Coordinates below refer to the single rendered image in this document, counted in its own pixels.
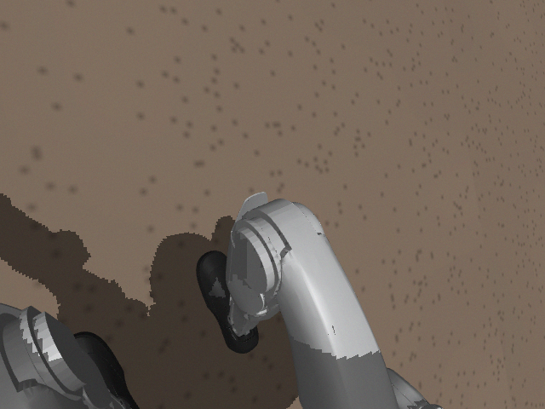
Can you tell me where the right robot hand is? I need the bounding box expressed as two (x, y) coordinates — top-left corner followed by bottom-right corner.
(387, 368), (430, 409)

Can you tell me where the right robot foot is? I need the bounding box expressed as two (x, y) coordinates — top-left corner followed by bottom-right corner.
(196, 251), (259, 354)

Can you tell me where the left robot foot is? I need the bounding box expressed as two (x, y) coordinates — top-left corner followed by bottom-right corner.
(73, 331), (140, 409)

